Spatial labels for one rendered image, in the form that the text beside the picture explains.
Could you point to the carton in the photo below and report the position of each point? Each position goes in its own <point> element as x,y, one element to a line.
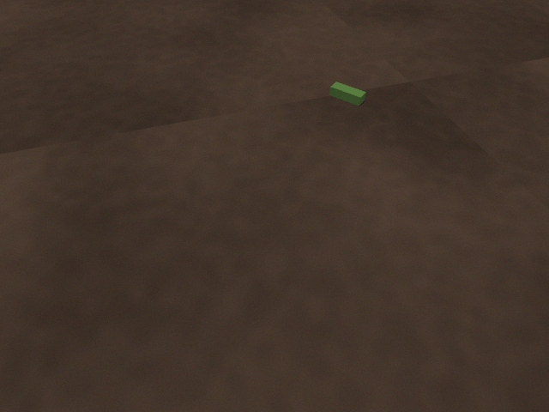
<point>346,93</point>

